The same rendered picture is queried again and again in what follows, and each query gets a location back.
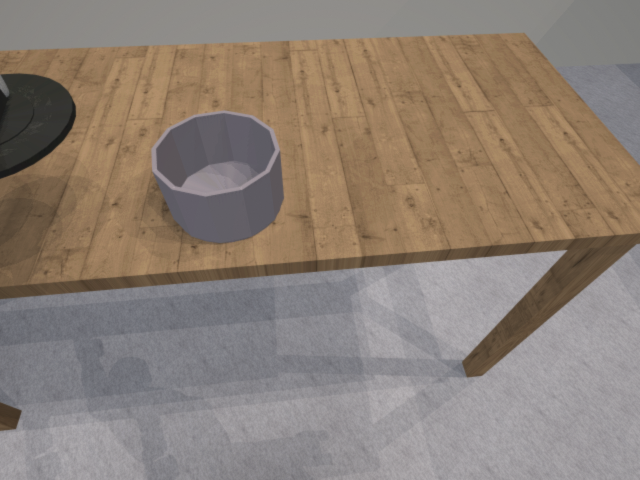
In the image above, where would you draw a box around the table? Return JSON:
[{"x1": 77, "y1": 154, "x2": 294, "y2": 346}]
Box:
[{"x1": 0, "y1": 33, "x2": 640, "y2": 431}]

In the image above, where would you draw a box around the pot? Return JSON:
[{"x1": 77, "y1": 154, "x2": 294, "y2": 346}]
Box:
[{"x1": 151, "y1": 110, "x2": 284, "y2": 243}]

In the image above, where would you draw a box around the lid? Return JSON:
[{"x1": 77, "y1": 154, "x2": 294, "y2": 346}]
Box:
[{"x1": 0, "y1": 73, "x2": 76, "y2": 179}]

